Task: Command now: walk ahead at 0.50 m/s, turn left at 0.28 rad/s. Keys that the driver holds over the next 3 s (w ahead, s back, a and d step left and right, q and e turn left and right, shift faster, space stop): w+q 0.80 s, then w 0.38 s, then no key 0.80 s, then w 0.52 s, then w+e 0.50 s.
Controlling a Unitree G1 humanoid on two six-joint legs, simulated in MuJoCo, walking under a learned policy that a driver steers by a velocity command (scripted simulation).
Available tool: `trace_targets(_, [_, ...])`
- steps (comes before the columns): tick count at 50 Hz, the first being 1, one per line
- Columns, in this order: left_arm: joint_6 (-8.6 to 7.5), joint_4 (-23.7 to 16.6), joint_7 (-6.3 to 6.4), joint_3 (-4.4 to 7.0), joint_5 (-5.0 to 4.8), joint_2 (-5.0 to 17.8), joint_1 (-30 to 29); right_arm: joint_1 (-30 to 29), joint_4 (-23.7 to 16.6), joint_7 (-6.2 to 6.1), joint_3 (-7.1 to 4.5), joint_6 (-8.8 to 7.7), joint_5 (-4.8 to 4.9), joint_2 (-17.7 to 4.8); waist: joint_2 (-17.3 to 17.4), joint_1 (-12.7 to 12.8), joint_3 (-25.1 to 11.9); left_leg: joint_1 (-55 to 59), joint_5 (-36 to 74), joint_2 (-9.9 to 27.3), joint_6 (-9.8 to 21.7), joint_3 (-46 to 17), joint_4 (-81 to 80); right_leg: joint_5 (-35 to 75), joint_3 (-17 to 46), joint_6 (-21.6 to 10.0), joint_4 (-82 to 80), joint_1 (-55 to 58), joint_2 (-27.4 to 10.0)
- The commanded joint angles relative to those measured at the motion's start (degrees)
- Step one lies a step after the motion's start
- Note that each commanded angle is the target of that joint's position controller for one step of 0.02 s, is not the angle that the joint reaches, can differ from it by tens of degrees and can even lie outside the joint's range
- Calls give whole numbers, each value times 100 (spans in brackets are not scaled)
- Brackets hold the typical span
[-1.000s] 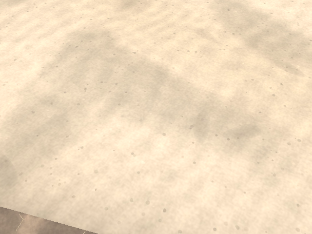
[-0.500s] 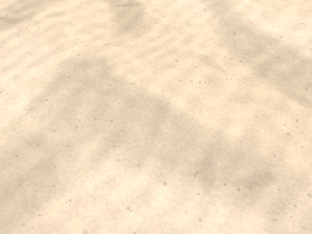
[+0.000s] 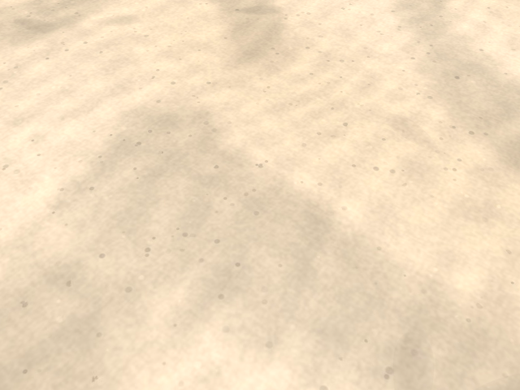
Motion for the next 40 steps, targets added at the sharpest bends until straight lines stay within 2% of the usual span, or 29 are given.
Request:
trace_targets(1, [-41, -438, 36, 80, 172, 137, 117, -196, -438, -153, -184, -154, -43, -787, 492, 157, 314, -141, 1633, 1520, 1225, -1932, -1777, 813, 359, 180, -1869, -403, -340])
trace_targets(3, [-103, -668, -30, 76, 184, 227, -613, -23, -442, -281, -254, -124, 12, -874, 558, -15, 340, -364, 1867, 1158, 1104, -1386, -1787, 1617, 214, 195, -3463, 192, -105])
trace_targets(4, [-123, -746, -73, 40, 155, 161, -954, 124, -414, -325, -291, -99, 60, -942, 570, -121, 293, -404, 1803, 1060, 1051, -1257, -1802, 2017, 131, 206, -4103, 546, 84])
trace_targets(6, [-123, -898, -151, 27, 73, 181, -1501, 431, -331, -381, -341, -66, 127, -1026, 586, -265, 294, -298, 1516, 1129, 1038, -1382, -1887, 2345, 97, 235, -4603, 953, 313])
trace_targets(9, [-167, -1127, -232, 74, 40, 405, -2005, 691, -264, -421, -361, -15, 214, -896, 526, -358, 369, 280, 980, 1250, 907, -1763, -1630, 2145, 262, 129, -5203, 1062, 357])
trace_targets(11, [-244, -1192, -278, 147, 37, 590, -1996, 739, -292, -432, -394, 22, 173, -909, 569, -243, 253, 592, 857, 1259, 771, -1979, -1270, 1643, 256, -6, -5488, 1468, 394])
trace_targets(12, [-261, -1143, -273, 210, 47, 687, -1675, 697, -333, -427, -391, 31, 149, -885, 585, -51, 61, 579, 1089, 1094, 678, -1976, -926, 1357, 180, -133, -5643, 2038, 416])
trace_targets(13, [-284, -990, -243, 317, 104, 927, -930, 514, -450, -403, -351, 13, 122, -766, 417, 340, -421, 141, 1359, 733, 508, -1729, 48, 1366, 386, -371, -5619, 3247, 126])
trace_targets(14, [-278, -848, -216, 443, 148, 1395, 96, 752, -586, -372, -251, -63, 50, -367, -497, 552, -1386, -1238, 129, 105, 194, -1077, 1959, 1504, 1534, -863, -5395, 5361, -1088])
trace_targets(15, [-222, -675, -268, 510, 71, 1584, 599, 1143, -772, -339, -161, -167, 156, -230, -2084, 478, -2152, -2738, -1955, -227, 9, -823, 3573, 88, 3939, -1539, -6192, 6508, -2118])
trace_targets(16, [-212, -783, -242, 391, 77, 1073, 403, 850, -674, -341, -350, -181, 237, -876, -1218, 548, -1519, -3316, -1689, 136, -2, -1077, 4218, -891, 3921, -1397, -6456, 6065, -1954])
trace_targets(17, [-181, -859, -208, 319, 86, 882, -33, 288, -817, -347, -413, -144, 211, -1019, -744, 502, -766, -3463, -1080, 358, 8, -868, 4253, -596, 3038, -1161, -6582, 5223, -1758])
trace_targets(18, [-154, -905, -216, 265, 115, 745, -502, 101, -843, -350, -422, -85, 147, -907, -380, 275, -357, -3149, -612, 593, -24, -748, 4026, 25, 2349, -1065, -6773, 4366, -1487])
trace_targets(19, [-140, -890, -243, 235, 147, 605, -843, 109, -866, -338, -436, -20, 103, -782, -442, 31, -94, -2817, -333, 756, -35, -782, 3715, 358, 1923, -1006, -6987, 3684, -1309])
trace_targets(20, [-141, -874, -271, 224, 185, 541, -1035, 201, -878, -312, -433, 59, 120, -636, -574, -179, 22, -2431, -203, 886, -44, -767, 3551, 566, 1484, -927, -7199, 3185, -1156])
trace_targets(21, [-155, -846, -295, 238, 188, 526, -1106, 239, -884, -291, -428, 120, 118, -542, -613, -247, 68, -2276, -62, 882, -61, -655, 3502, 885, 1125, -943, -7346, 2948, -1071])
trace_targets(25, [-204, -639, -248, 343, 173, 782, -846, -138, -1055, -269, -431, 230, 46, -458, -272, -279, 101, -2466, 833, 893, -130, -703, 2807, 1876, 254, -1056, -7529, 3004, -1177])
trace_targets(30, [-137, -486, -144, 401, 114, 1005, -621, -1137, -1342, -72, -352, 162, 40, -392, -282, -18, 287, -2114, 1842, 794, -129, -263, 1310, 1838, -673, -800, -7501, 3223, -1058])
trace_targets(34, [-45, -353, -160, 481, 5, 1241, -325, -1732, -1628, 68, -333, 183, 69, -481, -326, 137, 530, -2042, 1160, 718, 41, 35, 693, 1779, -904, -666, -7252, 3856, -1275])
trace_targets(35, [-8, -334, -164, 506, -20, 1309, -313, -1766, -1678, 91, -349, 186, 66, -536, -362, 106, 547, -1947, 829, 640, 133, 159, 601, 2174, -969, -623, -7064, 4004, -1326])
trace_targets(36, [26, -329, -158, 530, -41, 1400, -341, -1674, -1700, 103, -387, 188, 57, -616, -441, 0, 468, -1648, 488, 484, 247, 336, 523, 3093, -1070, -567, -6716, 4098, -1341])
trace_targets(37, [68, -333, -149, 547, -65, 1480, -381, -1344, -1653, 99, -458, 188, 50, -734, -509, -224, 246, -1073, 267, 231, 373, 569, 406, 4227, -1215, -486, -6114, 4129, -1284])
trace_targets(38, [114, -347, -140, 530, -72, 1473, -431, -510, -1419, 82, -605, 180, 70, -964, -383, -680, -170, 86, 546, -106, 555, 758, 16, 4962, -1449, -341, -4994, 3929, -1061])
trace_targets(39, [108, -410, -118, 465, 37, 1336, -330, 541, -1128, -10, -833, 204, 98, -1448, -5, -1098, -770, 1975, 725, 88, 833, 96, 8, 4088, -1524, -65, -3359, 2693, -858])
trace_targets(40, [-45, -822, -203, 174, 289, 496, 70, 643, -1101, -66, -962, 169, 167, -2284, 1759, -562, -1183, 4019, 111, 1720, 1915, -3173, -496, -866, -1222, 351, -1081, -112, 202])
